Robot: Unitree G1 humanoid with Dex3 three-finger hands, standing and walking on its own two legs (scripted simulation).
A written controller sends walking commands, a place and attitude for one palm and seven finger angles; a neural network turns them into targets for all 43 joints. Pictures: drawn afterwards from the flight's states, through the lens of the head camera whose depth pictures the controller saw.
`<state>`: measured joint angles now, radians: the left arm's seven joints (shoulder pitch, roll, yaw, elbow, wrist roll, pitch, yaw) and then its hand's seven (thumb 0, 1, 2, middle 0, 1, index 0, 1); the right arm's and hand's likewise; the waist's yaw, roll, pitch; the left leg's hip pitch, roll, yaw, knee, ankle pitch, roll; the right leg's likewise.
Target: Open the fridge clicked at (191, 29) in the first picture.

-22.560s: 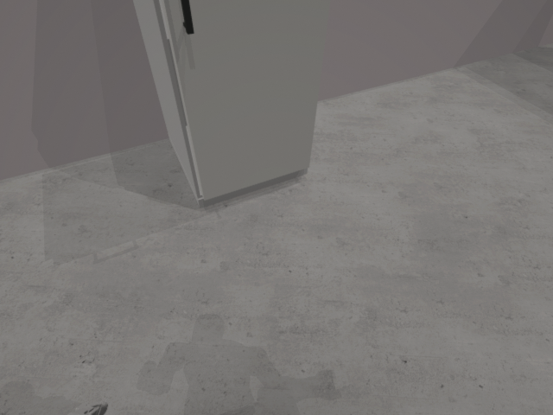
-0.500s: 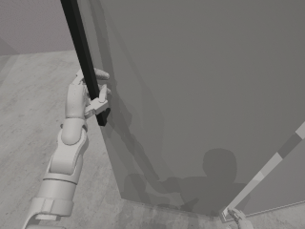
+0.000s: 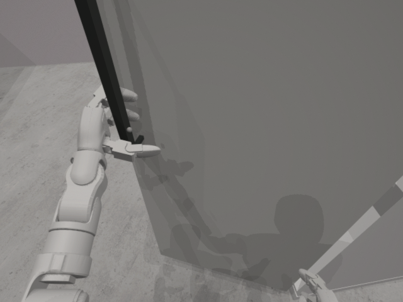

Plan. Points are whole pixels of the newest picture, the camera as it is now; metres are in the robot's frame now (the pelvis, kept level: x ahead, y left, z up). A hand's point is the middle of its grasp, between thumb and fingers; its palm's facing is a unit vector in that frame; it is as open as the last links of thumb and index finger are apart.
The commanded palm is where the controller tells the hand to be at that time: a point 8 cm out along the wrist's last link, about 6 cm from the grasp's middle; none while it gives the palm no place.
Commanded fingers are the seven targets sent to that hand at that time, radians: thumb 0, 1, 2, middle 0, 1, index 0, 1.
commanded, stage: loosen the grip on the handle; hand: left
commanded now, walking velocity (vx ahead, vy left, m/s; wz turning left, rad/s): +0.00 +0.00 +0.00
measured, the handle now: (115, 72) +0.41 +0.18 +0.27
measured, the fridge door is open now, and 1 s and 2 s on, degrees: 65 65 65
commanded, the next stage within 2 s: slip the hand off the handle in 0.22 s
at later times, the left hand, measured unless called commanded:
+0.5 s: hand (113, 132) +0.36 +0.19 +0.18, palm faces +0.15 -0.97 -0.17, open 14.6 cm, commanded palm +0.33 +0.24 +0.18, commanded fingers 0.00 -0.55 0.20 -0.25 -1.15 -0.25 -1.15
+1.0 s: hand (81, 132) +0.35 +0.24 +0.18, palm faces +0.15 -0.97 -0.17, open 14.7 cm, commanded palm +0.31 +0.29 +0.18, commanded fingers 0.00 -0.55 0.20 -0.25 -1.15 -0.25 -1.15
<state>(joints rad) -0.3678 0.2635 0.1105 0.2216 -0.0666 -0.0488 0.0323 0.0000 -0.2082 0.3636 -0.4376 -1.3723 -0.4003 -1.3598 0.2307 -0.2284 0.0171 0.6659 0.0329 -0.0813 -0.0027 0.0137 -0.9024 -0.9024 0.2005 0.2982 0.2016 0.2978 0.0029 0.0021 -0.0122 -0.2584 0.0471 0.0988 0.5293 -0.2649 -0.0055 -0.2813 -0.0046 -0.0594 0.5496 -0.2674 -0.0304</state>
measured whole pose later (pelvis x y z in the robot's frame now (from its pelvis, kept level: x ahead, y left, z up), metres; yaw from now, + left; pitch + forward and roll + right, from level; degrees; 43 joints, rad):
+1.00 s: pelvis +0.02 +0.02 +0.00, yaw +0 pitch +1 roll +0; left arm -0.25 0.36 0.28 0.19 -0.16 -0.10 -0.15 -0.01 -0.55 0.20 -0.25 -1.15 -0.26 -1.15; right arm 0.25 -0.24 0.01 0.68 0.05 -0.10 -0.06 0.02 -0.90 -0.90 0.20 0.30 0.20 0.30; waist 0.02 0.02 -0.02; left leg -0.24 0.03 0.10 0.52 -0.28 0.01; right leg -0.25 -0.02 -0.05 0.51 -0.27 -0.01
